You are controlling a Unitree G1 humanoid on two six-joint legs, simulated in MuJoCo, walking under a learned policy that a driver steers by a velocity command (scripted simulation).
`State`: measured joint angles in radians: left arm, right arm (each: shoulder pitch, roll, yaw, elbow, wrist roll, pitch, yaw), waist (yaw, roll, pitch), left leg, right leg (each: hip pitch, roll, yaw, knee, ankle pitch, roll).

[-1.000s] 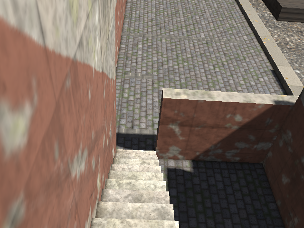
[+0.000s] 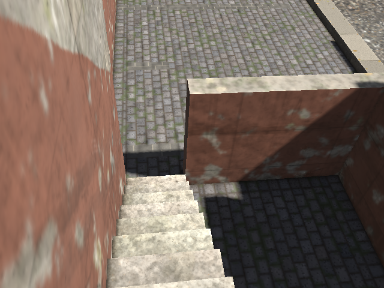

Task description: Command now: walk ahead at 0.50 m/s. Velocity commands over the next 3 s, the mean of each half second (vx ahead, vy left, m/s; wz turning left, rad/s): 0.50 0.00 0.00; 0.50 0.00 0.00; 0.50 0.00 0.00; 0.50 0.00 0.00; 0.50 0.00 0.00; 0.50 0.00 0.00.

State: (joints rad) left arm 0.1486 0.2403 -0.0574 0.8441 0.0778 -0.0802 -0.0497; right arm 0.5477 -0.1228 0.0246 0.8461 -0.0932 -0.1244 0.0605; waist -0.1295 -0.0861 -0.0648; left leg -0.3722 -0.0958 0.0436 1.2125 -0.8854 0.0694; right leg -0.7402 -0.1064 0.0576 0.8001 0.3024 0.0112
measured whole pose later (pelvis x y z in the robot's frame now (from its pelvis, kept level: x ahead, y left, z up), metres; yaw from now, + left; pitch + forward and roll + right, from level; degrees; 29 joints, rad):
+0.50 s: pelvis +0.24 +0.00 -0.18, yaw +1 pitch +1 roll -1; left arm 0.51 0.19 -0.06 1.05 0.08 -0.13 0.03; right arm 0.23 -0.18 0.03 0.83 -0.15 -0.01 0.16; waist 0.09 -0.01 -0.03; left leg -0.61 0.06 -0.02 0.71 0.33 0.01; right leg -0.35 -0.06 -0.09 1.15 -0.82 -0.01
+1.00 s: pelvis +0.47 +0.00 -0.37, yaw +0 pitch +2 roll +5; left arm 0.30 0.30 -0.02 0.86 0.04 -0.07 -0.02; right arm 0.49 -0.15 0.02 0.82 -0.07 -0.10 0.08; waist -0.04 -0.12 -0.08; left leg -0.36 -0.01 0.10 1.13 -0.79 -0.02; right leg -0.73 -0.12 0.11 0.80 0.27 0.08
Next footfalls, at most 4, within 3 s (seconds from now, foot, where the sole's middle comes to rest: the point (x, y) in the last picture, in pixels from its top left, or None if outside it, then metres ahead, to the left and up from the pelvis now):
0.08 right None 0.17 -0.13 -0.85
0.58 left None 0.40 0.14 -1.05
1.10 right None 0.64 -0.15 -1.24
1.70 left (156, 274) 0.89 0.04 -1.44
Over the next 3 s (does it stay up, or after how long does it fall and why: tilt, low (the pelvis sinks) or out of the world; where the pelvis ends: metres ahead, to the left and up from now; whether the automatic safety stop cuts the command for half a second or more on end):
stays up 1.46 -0.01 -1.15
